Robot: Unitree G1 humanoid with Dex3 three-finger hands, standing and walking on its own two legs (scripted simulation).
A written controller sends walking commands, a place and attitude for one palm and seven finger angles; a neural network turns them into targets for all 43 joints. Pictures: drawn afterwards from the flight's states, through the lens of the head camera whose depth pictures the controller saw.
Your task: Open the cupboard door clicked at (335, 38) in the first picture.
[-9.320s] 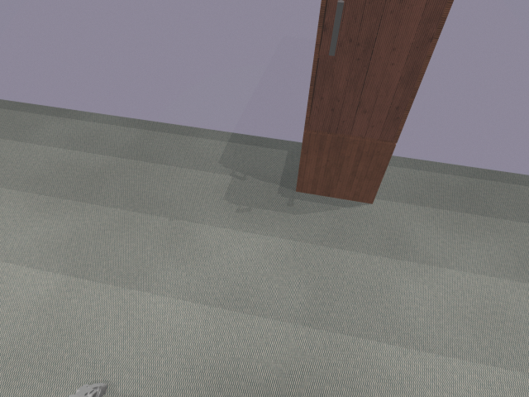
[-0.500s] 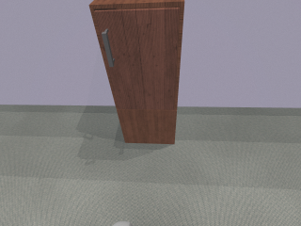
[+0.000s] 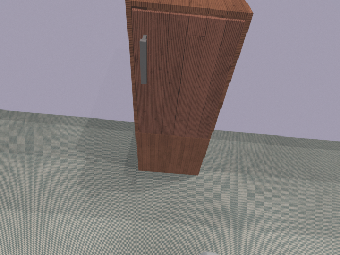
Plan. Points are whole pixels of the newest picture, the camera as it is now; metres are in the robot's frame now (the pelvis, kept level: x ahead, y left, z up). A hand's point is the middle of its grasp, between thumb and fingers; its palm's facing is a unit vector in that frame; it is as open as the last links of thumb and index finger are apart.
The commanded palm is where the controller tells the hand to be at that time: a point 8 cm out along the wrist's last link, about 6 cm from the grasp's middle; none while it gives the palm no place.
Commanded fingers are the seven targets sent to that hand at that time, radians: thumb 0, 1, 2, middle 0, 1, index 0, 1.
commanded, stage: take the last steps up to it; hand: left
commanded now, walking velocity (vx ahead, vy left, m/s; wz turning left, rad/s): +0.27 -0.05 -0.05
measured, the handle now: (144, 60) +0.73 +0.15 +0.09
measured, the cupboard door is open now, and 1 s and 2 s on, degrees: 0 0 0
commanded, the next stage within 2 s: come to a stop and stand still in 0.28 s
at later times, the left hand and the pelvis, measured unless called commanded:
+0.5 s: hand (130, 211) +0.28 +0.13 -0.18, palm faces +0.01 -0.98 -0.18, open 7.2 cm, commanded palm none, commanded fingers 0.00 0.90 0.90 -0.20 -0.30 -0.20 -0.30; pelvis +0.18 -0.03 -0.02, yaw +0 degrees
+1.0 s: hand (91, 237) +0.20 +0.23 -0.19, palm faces +0.05 -0.98 -0.20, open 7.4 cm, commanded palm none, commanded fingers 0.00 0.90 0.90 -0.20 -0.30 -0.20 -0.30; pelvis +0.18 +0.03 +0.00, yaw -1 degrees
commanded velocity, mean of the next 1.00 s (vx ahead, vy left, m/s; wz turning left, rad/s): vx -0.02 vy -0.05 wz -0.02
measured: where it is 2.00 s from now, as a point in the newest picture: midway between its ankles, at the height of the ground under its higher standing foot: outside the picture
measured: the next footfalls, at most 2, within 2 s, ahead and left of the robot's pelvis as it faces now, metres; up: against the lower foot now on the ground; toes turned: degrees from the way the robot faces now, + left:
right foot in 0.38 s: +0.27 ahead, -0.12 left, +0.00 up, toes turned -8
left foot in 0.78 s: +0.25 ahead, +0.12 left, +0.00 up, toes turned +3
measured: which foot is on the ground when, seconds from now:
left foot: down 0.00-0.38, up 0.40-0.76, down 0.78-1.00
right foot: up 0.00-0.36, down 0.38-0.80, up 0.82-1.00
